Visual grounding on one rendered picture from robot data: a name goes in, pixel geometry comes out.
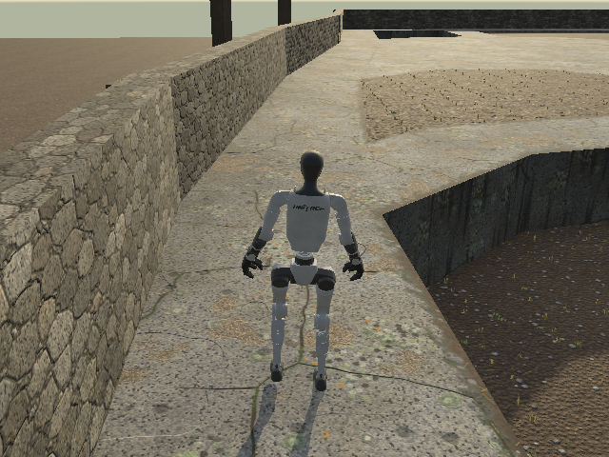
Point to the robot left hand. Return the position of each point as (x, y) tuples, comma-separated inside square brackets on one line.
[(251, 264)]

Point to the robot right hand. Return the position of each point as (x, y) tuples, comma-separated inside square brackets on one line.
[(350, 267)]

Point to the left robot upper arm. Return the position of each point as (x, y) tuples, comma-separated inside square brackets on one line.
[(278, 199)]

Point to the robot left foot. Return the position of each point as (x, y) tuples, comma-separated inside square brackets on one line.
[(276, 373)]

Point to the left robot forearm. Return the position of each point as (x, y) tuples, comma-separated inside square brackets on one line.
[(255, 247)]

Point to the left robot thigh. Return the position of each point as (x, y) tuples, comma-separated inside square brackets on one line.
[(280, 277)]

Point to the right robot upper arm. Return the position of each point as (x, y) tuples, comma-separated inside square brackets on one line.
[(338, 203)]

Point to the right robot forearm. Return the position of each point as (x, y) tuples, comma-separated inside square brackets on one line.
[(353, 251)]

